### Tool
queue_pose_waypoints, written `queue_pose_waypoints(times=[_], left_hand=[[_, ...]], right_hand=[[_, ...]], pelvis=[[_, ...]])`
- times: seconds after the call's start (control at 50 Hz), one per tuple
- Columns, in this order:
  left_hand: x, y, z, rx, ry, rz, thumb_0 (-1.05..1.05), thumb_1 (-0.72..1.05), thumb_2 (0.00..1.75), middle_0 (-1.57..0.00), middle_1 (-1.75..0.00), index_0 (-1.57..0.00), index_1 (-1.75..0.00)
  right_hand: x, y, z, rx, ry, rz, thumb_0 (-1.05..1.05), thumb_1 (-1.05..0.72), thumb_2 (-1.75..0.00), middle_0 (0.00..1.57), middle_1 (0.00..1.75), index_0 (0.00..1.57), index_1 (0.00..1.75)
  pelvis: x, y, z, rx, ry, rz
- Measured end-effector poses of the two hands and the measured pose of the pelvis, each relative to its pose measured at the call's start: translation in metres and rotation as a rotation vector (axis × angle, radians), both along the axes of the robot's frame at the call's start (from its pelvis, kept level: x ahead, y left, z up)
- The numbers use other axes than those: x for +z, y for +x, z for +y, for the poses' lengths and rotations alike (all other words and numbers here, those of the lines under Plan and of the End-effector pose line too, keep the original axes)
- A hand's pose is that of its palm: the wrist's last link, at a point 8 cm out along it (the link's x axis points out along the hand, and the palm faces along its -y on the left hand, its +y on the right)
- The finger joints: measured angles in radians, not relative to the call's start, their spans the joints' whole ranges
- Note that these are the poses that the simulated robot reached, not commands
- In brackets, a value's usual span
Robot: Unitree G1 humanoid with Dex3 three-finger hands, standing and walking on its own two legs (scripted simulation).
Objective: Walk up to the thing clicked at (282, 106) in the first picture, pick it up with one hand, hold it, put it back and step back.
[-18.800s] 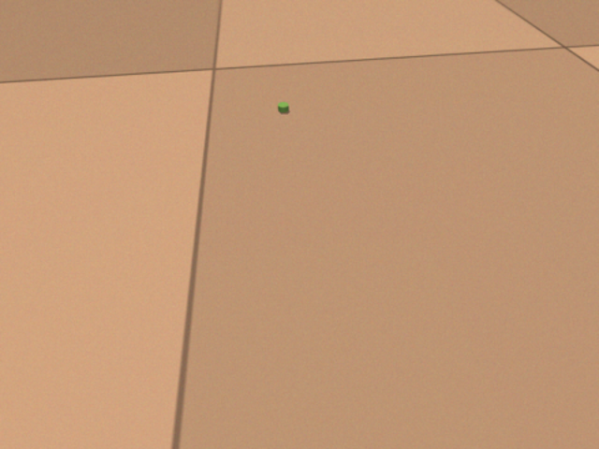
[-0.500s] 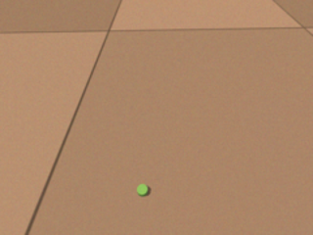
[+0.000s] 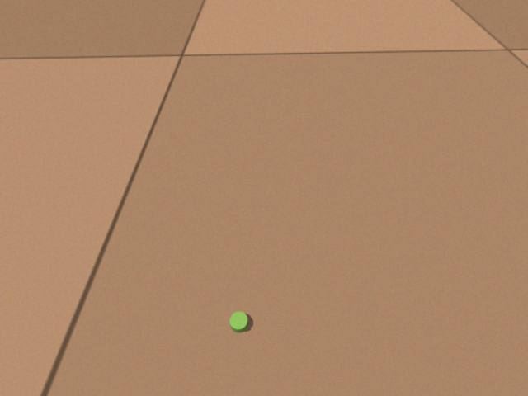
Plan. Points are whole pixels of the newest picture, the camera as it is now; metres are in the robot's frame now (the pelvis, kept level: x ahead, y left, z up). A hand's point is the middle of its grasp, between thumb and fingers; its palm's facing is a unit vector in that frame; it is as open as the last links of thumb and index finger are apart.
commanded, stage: stand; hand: left
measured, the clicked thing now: (239, 322) +0.53 +0.14 -0.76
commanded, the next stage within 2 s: walk up in 0.56 s
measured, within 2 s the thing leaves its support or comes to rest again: neither
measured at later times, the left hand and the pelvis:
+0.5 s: hand out of the picture +0.08 +0.26 -0.16, palm faces -0.02 -0.94 -0.34, open 7.4 cm; pelvis +0.00 +0.00 +0.00, yaw +0 degrees
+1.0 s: hand out of the picture +0.16 +0.16 -0.16, palm faces -0.10 -0.93 -0.34, open 7.4 cm; pelvis +0.07 -0.09 -0.02, yaw -7 degrees
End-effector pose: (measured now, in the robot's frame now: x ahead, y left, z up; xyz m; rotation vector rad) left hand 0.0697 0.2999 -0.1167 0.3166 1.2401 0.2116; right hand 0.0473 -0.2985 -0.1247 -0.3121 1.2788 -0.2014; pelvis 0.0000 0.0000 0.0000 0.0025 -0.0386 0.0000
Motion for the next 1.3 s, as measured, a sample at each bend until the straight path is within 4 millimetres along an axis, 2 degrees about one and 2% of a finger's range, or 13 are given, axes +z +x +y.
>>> queue_pose_waypoints(times=[0.32,0.56,0.62,0.68,0.76,0.86,0.9,1.0,1.08,1.18,1.3], left_hand=[[-0.002,-0.003,0.001,0.001,-0.003,0.018,0.01,0.90,0.90,-0.20,-0.30,-0.21,-0.30],[-0.002,0.006,0.001,-0.005,-0.004,0.001,0.01,0.90,0.90,-0.20,-0.30,-0.21,-0.30],[-0.003,0.010,0.004,-0.017,-0.013,-0.002,0.01,0.90,0.90,-0.20,-0.30,-0.21,-0.30],[-0.005,0.020,0.005,-0.022,-0.004,0.011,0.01,0.90,0.90,-0.20,-0.30,-0.21,-0.30],[-0.004,0.043,-0.005,-0.028,0.005,-0.015,0.01,0.90,0.90,-0.20,-0.30,-0.20,-0.29],[-0.013,0.074,-0.037,-0.073,0.037,-0.031,0.01,0.90,0.90,-0.20,-0.30,-0.20,-0.29],[-0.015,0.079,-0.054,-0.080,0.037,-0.037,0.01,0.90,0.90,-0.20,-0.30,-0.20,-0.29],[-0.008,0.086,-0.095,-0.102,-0.007,-0.013,0.01,0.90,0.90,-0.20,-0.30,-0.20,-0.29],[-0.007,0.100,-0.112,-0.123,-0.019,-0.034,0.01,0.90,0.90,-0.21,-0.30,-0.21,-0.30],[-0.014,0.126,-0.114,-0.140,-0.006,-0.071,0.01,0.90,0.90,-0.21,-0.30,-0.21,-0.30],[-0.023,0.164,-0.095,-0.159,0.016,-0.125,0.01,0.90,0.90,-0.21,-0.30,-0.21,-0.30]], right_hand=[[0.000,-0.001,0.001,0.000,-0.001,0.012,0.01,-0.90,-0.90,0.20,0.30,0.20,0.30],[0.001,0.008,0.002,0.004,-0.005,-0.003,0.01,-0.90,-0.90,0.20,0.30,0.20,0.30],[0.003,0.009,-0.003,-0.003,-0.021,-0.050,0.01,-0.90,-0.90,0.20,0.30,0.21,0.30],[0.007,0.002,-0.020,-0.029,-0.054,-0.077,0.00,-0.90,-0.90,0.21,0.30,0.21,0.30],[0.009,-0.008,-0.057,-0.050,-0.112,-0.033,0.00,-0.89,-0.90,0.21,0.30,0.21,0.30],[-0.008,0.000,-0.114,-0.082,-0.154,-0.008,0.01,-0.89,-0.90,0.21,0.30,0.21,0.30],[-0.009,0.010,-0.125,-0.095,-0.151,-0.012,0.01,-0.90,-0.90,0.20,0.30,0.21,0.30],[0.005,0.043,-0.132,-0.083,-0.110,-0.069,0.01,-0.90,-0.90,0.20,0.30,0.20,0.30],[0.003,0.059,-0.129,-0.066,-0.080,-0.069,0.01,-0.90,-0.90,0.20,0.30,0.20,0.30],[-0.010,0.070,-0.117,-0.075,-0.053,-0.038,0.00,-0.90,-0.90,0.20,0.30,0.20,0.30],[-0.016,0.074,-0.099,-0.079,-0.054,-0.033,0.00,-0.90,-0.90,0.20,0.30,0.20,0.30]], pelvis=[[0.000,0.001,0.001,-0.002,-0.001,0.006],[0.000,0.005,0.003,0.002,-0.002,0.006],[-0.004,0.007,0.000,-0.021,0.012,0.002],[-0.008,0.015,-0.012,-0.031,0.019,0.000],[-0.014,0.030,-0.034,-0.048,0.017,-0.012],[-0.034,0.048,-0.068,-0.089,-0.007,-0.048],[-0.034,0.053,-0.080,-0.098,-0.003,-0.055],[-0.017,0.069,-0.093,-0.118,0.001,-0.043],[-0.015,0.082,-0.098,-0.121,-0.015,-0.030],[-0.022,0.091,-0.098,-0.112,-0.019,-0.019],[-0.033,0.093,-0.085,-0.100,0.016,0.000]])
